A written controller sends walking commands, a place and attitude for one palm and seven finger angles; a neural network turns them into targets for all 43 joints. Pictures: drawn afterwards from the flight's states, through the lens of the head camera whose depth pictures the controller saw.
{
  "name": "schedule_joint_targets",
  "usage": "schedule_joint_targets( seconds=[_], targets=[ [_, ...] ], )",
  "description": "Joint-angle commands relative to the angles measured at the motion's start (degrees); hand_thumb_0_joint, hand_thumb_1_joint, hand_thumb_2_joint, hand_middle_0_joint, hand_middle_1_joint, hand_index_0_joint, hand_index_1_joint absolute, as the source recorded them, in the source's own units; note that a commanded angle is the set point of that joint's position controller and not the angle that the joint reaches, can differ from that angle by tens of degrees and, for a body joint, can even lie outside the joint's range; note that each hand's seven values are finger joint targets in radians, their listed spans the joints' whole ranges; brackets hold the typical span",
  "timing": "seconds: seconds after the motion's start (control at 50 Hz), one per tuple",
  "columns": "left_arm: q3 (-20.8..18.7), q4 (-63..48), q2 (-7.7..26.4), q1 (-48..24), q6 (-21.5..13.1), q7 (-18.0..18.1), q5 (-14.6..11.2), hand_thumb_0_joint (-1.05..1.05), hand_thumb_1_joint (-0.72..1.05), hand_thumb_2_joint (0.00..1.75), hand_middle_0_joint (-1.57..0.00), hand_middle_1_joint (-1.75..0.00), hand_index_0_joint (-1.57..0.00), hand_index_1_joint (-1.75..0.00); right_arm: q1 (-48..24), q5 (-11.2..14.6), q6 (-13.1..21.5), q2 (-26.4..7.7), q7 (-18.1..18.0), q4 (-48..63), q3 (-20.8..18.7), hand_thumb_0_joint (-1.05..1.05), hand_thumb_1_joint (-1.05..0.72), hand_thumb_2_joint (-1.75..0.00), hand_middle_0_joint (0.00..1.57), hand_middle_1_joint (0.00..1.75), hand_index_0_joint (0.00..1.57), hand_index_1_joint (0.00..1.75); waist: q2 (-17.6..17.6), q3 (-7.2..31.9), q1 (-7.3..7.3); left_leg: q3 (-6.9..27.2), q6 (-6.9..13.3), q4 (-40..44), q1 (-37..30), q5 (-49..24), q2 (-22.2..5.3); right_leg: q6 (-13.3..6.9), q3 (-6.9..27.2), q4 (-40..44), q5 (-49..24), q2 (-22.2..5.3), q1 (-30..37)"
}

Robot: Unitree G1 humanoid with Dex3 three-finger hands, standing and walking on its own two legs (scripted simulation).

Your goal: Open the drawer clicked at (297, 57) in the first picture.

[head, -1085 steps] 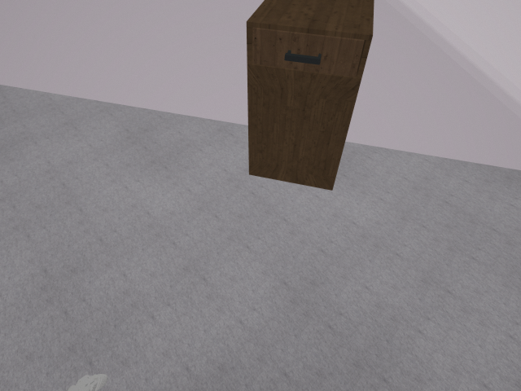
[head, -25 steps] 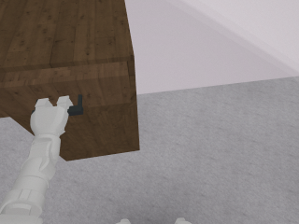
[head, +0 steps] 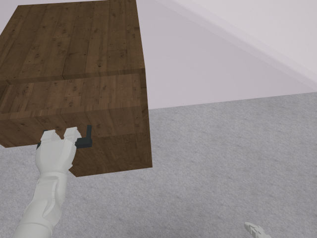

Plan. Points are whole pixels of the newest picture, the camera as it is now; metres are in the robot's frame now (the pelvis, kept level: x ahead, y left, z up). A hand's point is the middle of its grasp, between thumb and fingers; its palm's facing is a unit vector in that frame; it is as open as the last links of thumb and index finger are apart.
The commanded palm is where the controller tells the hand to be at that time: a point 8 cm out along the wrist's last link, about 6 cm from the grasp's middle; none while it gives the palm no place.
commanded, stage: pull the drawer open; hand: left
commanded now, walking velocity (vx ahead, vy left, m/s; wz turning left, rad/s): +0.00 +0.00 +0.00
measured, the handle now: (66, 138) +0.38 +0.28 -0.01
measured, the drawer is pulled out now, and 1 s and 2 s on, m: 0.12 0.24 0.30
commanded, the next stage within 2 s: open the thumb to release the handle in 1.84 s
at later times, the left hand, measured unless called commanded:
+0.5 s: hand (63, 183) +0.26 +0.25 -0.03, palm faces -0.04 -0.05 -1.00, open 5.8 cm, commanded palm +0.22 +0.25 +0.02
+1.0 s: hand (60, 207) +0.20 +0.25 -0.03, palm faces -0.03 -0.06 -1.00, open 5.8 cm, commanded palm +0.16 +0.25 +0.02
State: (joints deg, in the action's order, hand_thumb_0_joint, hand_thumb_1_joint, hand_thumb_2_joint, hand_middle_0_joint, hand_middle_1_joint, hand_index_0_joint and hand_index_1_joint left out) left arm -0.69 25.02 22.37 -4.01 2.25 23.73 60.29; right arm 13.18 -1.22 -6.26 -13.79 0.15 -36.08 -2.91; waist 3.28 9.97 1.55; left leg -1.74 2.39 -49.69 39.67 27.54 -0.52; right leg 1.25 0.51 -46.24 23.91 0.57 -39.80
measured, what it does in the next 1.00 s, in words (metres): stands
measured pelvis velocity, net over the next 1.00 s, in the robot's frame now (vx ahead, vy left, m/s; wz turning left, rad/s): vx -0.01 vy -0.02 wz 0.00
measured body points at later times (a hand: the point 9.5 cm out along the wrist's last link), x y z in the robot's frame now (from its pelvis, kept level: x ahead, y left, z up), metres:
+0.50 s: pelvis -0.01 -0.02 +0.00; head +0.05 -0.03 +0.45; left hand +0.25 +0.25 +0.03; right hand +0.14 -0.28 -0.12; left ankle -0.04 +0.09 -0.70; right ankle -0.02 -0.14 -0.70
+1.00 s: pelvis -0.01 -0.02 +0.00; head +0.04 -0.03 +0.44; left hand +0.20 +0.24 +0.03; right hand +0.18 -0.26 -0.11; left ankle -0.04 +0.09 -0.70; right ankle -0.02 -0.14 -0.70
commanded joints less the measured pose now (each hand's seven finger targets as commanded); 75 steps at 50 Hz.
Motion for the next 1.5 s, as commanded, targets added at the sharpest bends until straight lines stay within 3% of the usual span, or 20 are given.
schedule_joint_targets(
  seconds=[0.0,0.08,0.1,0.16,0.2,0.36,0.4,0.46,0.5,0.56,0.6,0.62,0.74,0.8,0.84,0.88,0.98,1.08,1.26,1.48],
  targets=[
    [-5.39,-9.83,10.34,-2.79,0.42,2.81,-0.27,0.00,0.90,0.90,-0.40,-1.35,-0.40,-1.35,-0.27,-0.18,1.84,-8.40,-0.76,6.20,-2.89,0.00,-0.90,-0.90,0.20,0.30,0.20,0.30,0.24,16.56,-2.18,2.07,-1.40,4.13,-13.75,-39.30,-0.48,-3.35,-3.98,1.21,-28.26,2.08,10.24],
    [-6.86,-9.81,11.69,-1.41,0.13,2.89,-0.34,0.00,0.90,0.90,-0.40,-1.35,-0.40,-1.35,-1.32,-0.18,1.99,-8.40,-1.19,6.17,-2.85,0.00,-0.90,-0.90,0.20,0.30,0.20,0.30,-0.43,15.50,-2.63,1.66,-1.19,4.45,-12.04,-34.78,0.08,-3.64,-3.74,1.51,-26.45,2.20,10.92],
    [-6.21,-10.77,11.14,-0.89,0.03,3.00,-0.15,0.00,0.90,0.90,-0.40,-1.35,-0.40,-1.35,-1.72,-0.12,2.08,-8.12,-1.21,6.58,-2.65,0.00,-0.90,-0.90,0.20,0.30,0.20,0.30,1.55,16.14,-3.17,1.27,-1.26,4.71,-12.51,-34.49,0.32,-3.64,-3.50,1.46,-26.72,2.05,11.20],
    [-5.85,-10.24,10.13,1.38,-0.01,3.25,-0.19,0.00,0.90,0.90,-0.40,-1.35,-0.40,-1.35,-2.20,-0.08,2.49,-7.93,-1.32,6.55,-2.84,0.00,-0.90,-0.90,0.20,0.30,0.20,0.30,-0.19,14.58,-2.90,1.27,-1.14,4.60,-11.95,-32.93,0.38,-3.65,-3.71,1.64,-25.69,2.24,10.62],
    [-5.78,-12.09,10.16,2.12,-0.31,3.31,-0.09,0.00,0.90,0.90,-0.40,-1.35,-0.40,-1.35,-2.81,-0.08,2.59,-7.79,-1.26,6.95,-2.62,0.00,-0.90,-0.90,0.20,0.30,0.20,0.30,1.14,15.75,-3.27,1.28,-1.25,4.75,-12.72,-33.28,0.38,-3.67,-3.52,1.52,-25.78,2.09,10.88],
    [-6.45,-14.06,9.57,7.39,-0.96,4.06,-0.34,0.00,0.90,0.90,-0.40,-1.35,-0.40,-1.35,-4.19,-0.13,3.55,-7.68,-1.29,7.40,-2.76,0.00,-0.90,-0.90,0.20,0.30,0.20,0.30,-1.90,13.46,-3.18,0.67,-0.94,4.50,-10.32,-28.60,1.03,-3.56,-2.98,1.72,-26.36,1.98,11.78],
    [-6.66,-15.97,9.68,9.07,-1.11,4.55,-0.16,0.00,0.90,0.90,-0.40,-1.35,-0.40,-1.35,-5.08,-0.18,3.64,-7.43,-1.20,7.84,-2.50,0.00,-0.90,-0.90,0.20,0.30,0.20,0.30,0.81,14.42,-3.98,0.62,-1.06,4.70,-11.16,-28.95,1.13,-3.72,-2.88,1.46,-26.08,1.83,11.73],
    [-7.26,-15.81,9.61,11.64,-0.99,4.86,-0.35,0.00,0.90,0.90,-0.40,-1.35,-0.40,-1.35,-5.10,-0.19,3.99,-7.48,-1.20,7.69,-2.69,0.00,-0.90,-0.90,0.20,0.30,0.20,0.30,-1.46,12.89,-3.73,0.64,-1.04,4.36,-10.07,-27.67,1.30,-3.68,-2.94,1.43,-26.34,1.89,11.93],
    [-7.76,-17.54,10.00,12.48,-1.04,5.16,-0.19,0.00,0.90,0.90,-0.40,-1.35,-0.40,-1.35,-5.96,-0.28,3.89,-7.36,-1.20,7.98,-2.48,0.00,-0.90,-0.90,0.20,0.30,0.20,0.30,-1.02,14.63,-4.24,0.40,-1.03,4.22,-10.70,-28.35,1.41,-3.59,-2.52,1.27,-27.66,1.67,12.52],
    [-6.31,-18.10,8.29,13.41,-0.87,5.47,-0.12,0.00,0.90,0.90,-0.40,-1.35,-0.40,-1.35,-6.23,-0.19,4.27,-7.18,-1.15,7.92,-2.61,0.00,-0.90,-0.90,0.20,0.30,0.20,0.30,-0.06,11.68,-3.62,0.65,-1.09,4.24,-10.67,-26.76,1.39,-3.77,-3.05,1.39,-24.91,1.91,10.46],
    [-8.27,-18.98,9.90,14.68,-0.89,5.70,-0.03,0.00,0.90,0.90,-0.40,-1.35,-0.40,-1.35,-6.83,-0.32,4.24,-7.19,-1.17,8.07,-2.43,0.00,-0.90,-0.90,0.20,0.30,0.20,0.30,-1.10,13.34,-4.46,0.70,-1.16,4.28,-10.87,-27.15,1.31,-3.72,-2.80,1.12,-24.97,1.89,11.22],
    [-7.31,-18.31,8.66,16.46,-0.64,5.70,-0.41,0.00,0.90,0.90,-0.40,-1.35,-0.40,-1.35,-6.67,-0.24,4.40,-7.14,-1.16,8.16,-2.53,0.00,-0.90,-0.90,0.20,0.30,0.20,0.30,-0.92,11.68,-4.13,0.58,-1.11,4.12,-10.27,-26.50,1.54,-3.78,-2.81,1.29,-25.78,1.90,11.38],
    [-8.97,-21.51,9.14,22.04,-1.00,5.97,-0.90,0.00,0.90,0.90,-0.40,-1.35,-0.40,-1.35,-8.40,-0.34,4.67,-6.75,-1.05,8.83,-2.22,0.00,-0.90,-0.90,0.20,0.30,0.20,0.30,-2.40,13.10,-5.28,0.23,-1.23,3.87,-9.73,-26.54,1.86,-3.55,-2.09,0.79,-29.02,1.51,13.21],
    [-9.20,-23.94,8.90,26.38,-1.13,6.32,-0.89,0.00,0.90,0.90,-0.40,-1.35,-0.40,-1.35,-9.34,-0.32,4.72,-6.51,-0.67,9.41,-1.86,0.00,-0.90,-0.90,0.20,0.30,0.20,0.30,-0.49,12.36,-5.93,0.61,-1.43,3.82,-10.58,-29.26,1.60,-3.78,-2.07,0.26,-29.58,1.46,12.68],
    [-8.59,-25.39,8.08,27.69,-0.95,6.57,-0.77,0.00,0.90,0.90,-0.40,-1.35,-0.40,-1.35,-9.61,-0.42,4.76,-6.50,-0.43,9.61,-2.01,0.00,-0.90,-0.90,0.20,0.30,0.20,0.30,-1.55,11.78,-5.51,0.77,-1.42,3.49,-10.71,-29.10,1.41,-3.67,-2.43,0.26,-28.51,1.57,11.70],
    [-7.89,-27.12,7.29,28.14,-0.71,6.90,-0.69,0.00,0.90,0.90,-0.40,-1.35,-0.40,-1.35,-9.62,-0.45,4.85,-6.50,-0.20,9.89,-2.09,0.00,-0.90,-0.90,0.20,0.30,0.20,0.30,0.37,10.99,-5.16,1.23,-1.51,3.53,-11.41,-29.91,1.04,-3.93,-2.82,0.06,-26.62,1.70,10.54],
    [-8.21,-30.01,6.78,34.62,-0.77,7.78,-0.91,0.00,0.90,0.90,-0.40,-1.35,-0.40,-1.35,-10.01,-0.73,4.99,-6.22,0.37,10.64,-1.92,0.00,-0.90,-0.90,0.20,0.30,0.20,0.30,-1.19,11.74,-5.74,1.71,-1.60,2.66,-11.43,-31.74,0.84,-3.89,-2.93,-0.99,-27.77,1.70,10.64],
    [-7.58,-33.56,6.16,38.45,-0.95,8.49,-0.65,0.00,0.90,0.90,-0.40,-1.35,-0.40,-1.35,-10.85,-1.03,5.01,-6.06,0.86,11.23,-1.72,0.00,-0.90,-0.90,0.20,0.30,0.20,0.30,0.83,11.61,-6.12,1.93,-1.75,1.97,-12.19,-33.26,0.51,-3.99,-2.99,-1.87,-27.10,1.66,9.13],
    [-4.73,-36.24,3.78,41.34,-0.93,9.31,-0.01,0.00,0.90,0.90,-0.40,-1.35,-0.40,-1.35,-11.29,-1.45,4.84,-5.60,1.46,12.30,-1.41,0.00,-0.90,-0.90,0.20,0.30,0.20,0.30,-0.34,10.50,-5.83,2.37,-1.77,0.79,-11.95,-29.83,0.45,-4.01,-3.14,-2.70,-22.17,1.92,5.58],
    [-6.57,-38.66,5.50,46.50,-1.89,9.14,-0.86,0.00,0.90,0.90,-0.40,-1.35,-0.40,-1.35,-12.33,-1.49,4.49,-5.42,1.49,13.83,-0.80,0.00,-0.90,-0.90,0.20,0.30,0.20,0.30,-1.50,8.16,-6.41,2.33,-1.62,0.41,-8.97,-24.02,1.13,-4.36,-1.70,-2.60,-19.66,1.82,4.84]
  ],
)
